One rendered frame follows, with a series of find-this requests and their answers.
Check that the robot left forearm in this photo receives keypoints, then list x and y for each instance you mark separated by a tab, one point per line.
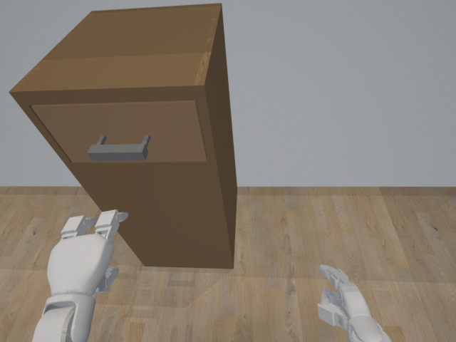
67	317

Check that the robot right hand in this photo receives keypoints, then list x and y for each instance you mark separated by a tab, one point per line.
338	309

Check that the drawer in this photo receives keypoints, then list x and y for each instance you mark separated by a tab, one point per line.
175	128

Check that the handle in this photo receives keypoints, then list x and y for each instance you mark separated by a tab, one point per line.
126	152

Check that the robot left hand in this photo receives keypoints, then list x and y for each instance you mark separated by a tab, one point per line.
79	262

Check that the robot right forearm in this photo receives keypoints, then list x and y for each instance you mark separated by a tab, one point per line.
366	329

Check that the cabinet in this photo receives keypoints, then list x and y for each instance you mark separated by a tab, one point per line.
180	214

